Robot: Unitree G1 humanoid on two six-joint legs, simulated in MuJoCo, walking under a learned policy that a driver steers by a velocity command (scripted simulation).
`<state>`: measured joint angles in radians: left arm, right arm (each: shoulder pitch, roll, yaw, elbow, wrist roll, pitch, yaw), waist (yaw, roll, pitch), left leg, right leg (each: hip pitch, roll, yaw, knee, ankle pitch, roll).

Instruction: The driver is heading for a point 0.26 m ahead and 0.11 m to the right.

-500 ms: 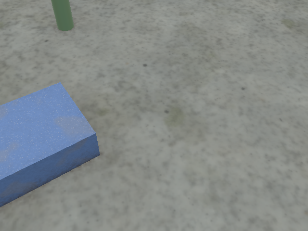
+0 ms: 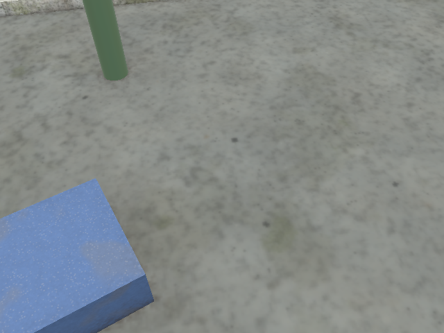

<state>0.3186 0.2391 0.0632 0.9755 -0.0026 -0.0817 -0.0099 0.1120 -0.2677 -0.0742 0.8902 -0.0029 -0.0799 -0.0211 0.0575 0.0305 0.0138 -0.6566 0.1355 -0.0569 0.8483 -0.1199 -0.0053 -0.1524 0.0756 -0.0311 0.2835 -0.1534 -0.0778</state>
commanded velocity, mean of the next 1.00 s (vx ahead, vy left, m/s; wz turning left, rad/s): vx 0.17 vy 0.00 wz -0.12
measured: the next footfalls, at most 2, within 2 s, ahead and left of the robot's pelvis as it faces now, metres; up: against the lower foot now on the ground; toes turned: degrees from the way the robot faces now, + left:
left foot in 0.20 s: +0.30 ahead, +0.16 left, +0.00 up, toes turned -5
right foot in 0.54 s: +0.27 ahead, -0.10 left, +0.00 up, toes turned -7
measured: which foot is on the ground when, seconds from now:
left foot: up 0.00-0.18, down 0.20-1.00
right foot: down 0.00-0.20, up 0.22-0.52, down 0.54-1.00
